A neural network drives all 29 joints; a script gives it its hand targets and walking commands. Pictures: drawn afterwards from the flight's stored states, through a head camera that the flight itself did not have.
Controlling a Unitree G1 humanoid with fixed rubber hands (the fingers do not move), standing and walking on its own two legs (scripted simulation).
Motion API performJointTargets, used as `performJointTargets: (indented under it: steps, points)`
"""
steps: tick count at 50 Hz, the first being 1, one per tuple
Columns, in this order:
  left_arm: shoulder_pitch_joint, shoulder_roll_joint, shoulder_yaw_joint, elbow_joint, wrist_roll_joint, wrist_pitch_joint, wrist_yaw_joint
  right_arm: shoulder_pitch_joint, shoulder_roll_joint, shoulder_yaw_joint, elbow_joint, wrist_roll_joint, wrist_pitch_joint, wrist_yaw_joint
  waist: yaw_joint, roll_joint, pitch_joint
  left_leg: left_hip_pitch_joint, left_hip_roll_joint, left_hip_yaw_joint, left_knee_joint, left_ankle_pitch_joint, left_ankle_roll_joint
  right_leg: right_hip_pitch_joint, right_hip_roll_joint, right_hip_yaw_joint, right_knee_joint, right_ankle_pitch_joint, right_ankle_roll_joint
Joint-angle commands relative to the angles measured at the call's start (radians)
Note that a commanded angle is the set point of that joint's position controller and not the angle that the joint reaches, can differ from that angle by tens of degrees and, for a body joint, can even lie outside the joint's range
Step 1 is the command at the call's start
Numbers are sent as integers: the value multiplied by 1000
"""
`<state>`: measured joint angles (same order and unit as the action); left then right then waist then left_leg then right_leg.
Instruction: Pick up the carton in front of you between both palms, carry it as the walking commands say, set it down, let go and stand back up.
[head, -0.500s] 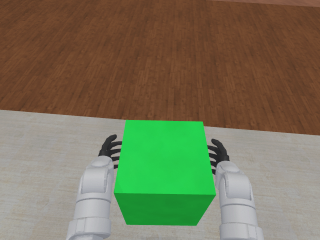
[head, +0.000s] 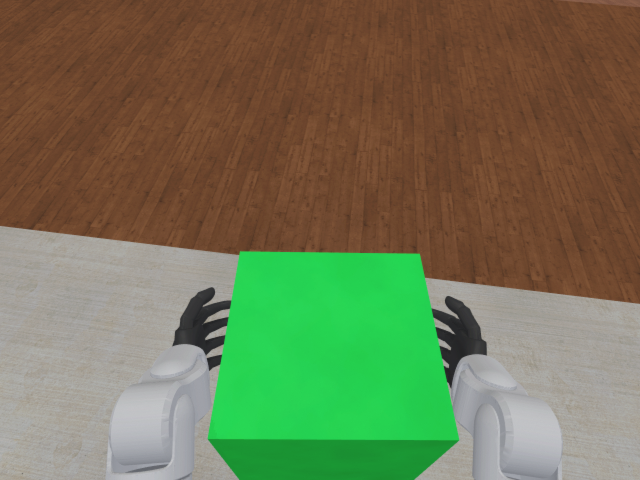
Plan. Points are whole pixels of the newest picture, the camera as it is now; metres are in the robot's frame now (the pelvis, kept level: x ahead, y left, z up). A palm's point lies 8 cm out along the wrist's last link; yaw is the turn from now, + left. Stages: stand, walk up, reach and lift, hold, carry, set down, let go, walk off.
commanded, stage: carry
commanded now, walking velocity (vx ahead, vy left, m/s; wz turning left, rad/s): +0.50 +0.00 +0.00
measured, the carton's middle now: (327, 377) +0.25 +0.00 +0.02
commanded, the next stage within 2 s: none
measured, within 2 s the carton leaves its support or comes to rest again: neither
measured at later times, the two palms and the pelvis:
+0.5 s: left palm (227, 183) +0.54 +0.18 +0.09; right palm (410, 197) +0.52 -0.12 +0.10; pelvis +0.31 +0.04 +0.00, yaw -2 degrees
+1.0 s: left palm (264, 100) +0.87 +0.16 +0.09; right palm (396, 110) +0.87 -0.14 +0.08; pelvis +0.64 +0.01 +0.00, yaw +1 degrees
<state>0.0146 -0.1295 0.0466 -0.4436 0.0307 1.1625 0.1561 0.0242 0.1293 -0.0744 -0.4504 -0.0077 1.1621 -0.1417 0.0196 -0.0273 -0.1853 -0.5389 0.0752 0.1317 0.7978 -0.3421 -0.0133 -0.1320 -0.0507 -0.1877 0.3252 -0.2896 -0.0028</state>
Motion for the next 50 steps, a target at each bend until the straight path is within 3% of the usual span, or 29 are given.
performJointTargets:
  steps: [1,4,6,7,8,9,10,11,12,13,15,17,23,26,28,30,31,32,33,34,36,37,39,41,45,48,50]
  points:
    - [-386,-707,-516,-168,-204,-33,4,-353,695,496,-124,158,-35,-19,1,-109,-39,-39,-8,43,-175,121,-3,111,-223,153,-143,118,-110]
    - [-358,-631,-512,-179,-216,-36,31,-302,619,463,-122,144,-42,-56,-10,-108,-22,193,-43,117,-277,246,15,-11,-199,71,-55,165,-67]
    - [-341,-591,-506,-180,-220,-33,41,-278,584,451,-111,148,-41,-67,-26,-62,-89,468,-78,168,-279,153,31,-120,-133,-32,198,281,-26]
    - [-340,-566,-500,-181,-223,-29,44,-269,564,443,-107,149,-40,-73,-48,60,-116,612,60,-55,-371,11,61,-263,-79,-57,428,209,12]
    - [-349,-554,-505,-202,-230,-24,46,-270,553,444,-103,153,-41,-78,-54,324,-170,751,327,-542,-546,-181,195,-498,27,-29,749,-69,54]
    - [-357,-556,-518,-205,-240,-22,44,-272,574,451,-119,169,-41,-74,-47,283,-142,735,385,-675,-611,-86,239,-613,13,94,908,-213,30]
    - [-346,-585,-522,-194,-242,-22,38,-294,597,465,-147,181,-44,-65,-46,198,-145,688,366,-598,-594,14,233,-629,-50,156,978,-180,2]
    - [-343,-625,-524,-180,-239,-26,28,-321,628,485,-161,189,-47,-54,-43,121,-148,644,351,-522,-578,78,220,-633,-83,171,990,-130,-13]
    - [-335,-662,-523,-165,-232,-32,18,-343,659,510,-172,195,-52,-41,-37,65,-142,586,335,-444,-589,104,191,-612,-112,186,944,-58,-21]
    - [-321,-693,-526,-159,-222,-38,7,-355,684,536,-189,201,-56,-26,-29,57,-137,526,305,-352,-606,92,155,-564,-125,189,874,1,-20]
    - [-287,-716,-530,-159,-196,-50,-6,-350,695,570,-212,206,-60,0,-29,100,-120,485,257,-236,-641,84,124,-519,-101,143,747,56,-11]
    - [-281,-702,-527,-145,-164,-60,-8,-357,671,590,-208,216,-60,19,-32,128,-88,490,229,-158,-668,96,121,-526,-86,103,625,110,4]
    - [-233,-618,-514,-135,-128,-37,10,-272,576,565,-156,194,-38,20,-40,164,24,533,171,-17,-658,312,117,-509,-37,7,296,244,11]
    - [-257,-600,-524,-139,-146,-26,6,-260,567,546,-136,170,-30,8,-44,181,84,557,175,8,-641,373,118,-482,-32,-24,218,255,-3]
    - [-269,-602,-527,-143,-157,-26,-1,-273,577,547,-141,163,-30,5,-41,187,80,576,179,31,-576,474,106,-405,-19,-51,191,243,-23]
    - [-248,-609,-520,-133,-162,-31,-7,-287,588,556,-153,161,-32,3,-15,152,-1,529,133,112,-347,657,70,-149,63,-132,145,163,-31]
    - [-238,-614,-516,-126,-161,-35,-10,-279,585,559,-152,158,-33,1,-2,93,-79,403,97,123,-149,592,41,86,38,-78,152,113,-35]
    - [-237,-611,-508,-120,-158,-37,-12,-285,587,575,-173,162,-33,2,16,-105,-178,133,26,98,165,364,-8,330,-235,343,64,-106,-134]
    - [-225,-636,-520,-106,-177,-45,-16,-281,593,587,-199,167,-32,7,15,-329,-221,-94,-103,36,417,-86,-28,433,-390,727,-121,-92,-238]
    - [-242,-674,-537,-135,-192,-51,-30,-297,638,605,-184,176,-41,12,3,-231,-187,-168,-42,-81,541,-118,5,393,-397,658,-120,52,-240]
    - [-293,-764,-573,-153,-212,-74,-56,-311,740,607,-162,172,-64,32,-2,-34,-169,-150,48,-128,514,-21,43,242,-342,466,-77,198,-186]
    - [-317,-791,-587,-155,-214,-85,-66,-303,775,603,-142,163,-77,39,-7,0,-156,-116,77,-138,431,37,45,173,-317,390,-102,175,-149]
    - [-312,-807,-604,-144,-215,-103,-82,-278,799,604,-117,136,-99,44,-7,-53,-145,-68,67,-97,321,94,37,109,-278,274,-145,97,-109]
    - [-272,-785,-605,-139,-210,-110,-91,-233,789,597,-107,110,-111,40,-7,-81,-108,-70,69,-61,193,126,20,85,-263,209,-191,56,-111]
    - [-229,-712,-587,-136,-200,-110,-84,-216,741,597,-118,105,-111,25,-6,-94,-18,-111,53,11,-69,245,-5,117,-223,108,-218,133,-112]
    - [-213,-660,-565,-168,-195,-98,-62,-234,688,605,-170,135,-97,13,-5,-105,27,-64,13,69,-187,292,0,136,-195,16,-143,435,-92]
    - [-223,-627,-553,-207,-200,-88,-40,-270,645,609,-225,168,-83,3,-1,-124,42,-13,-15,94,-235,351,9,143,-185,-22,-86,571,-79]
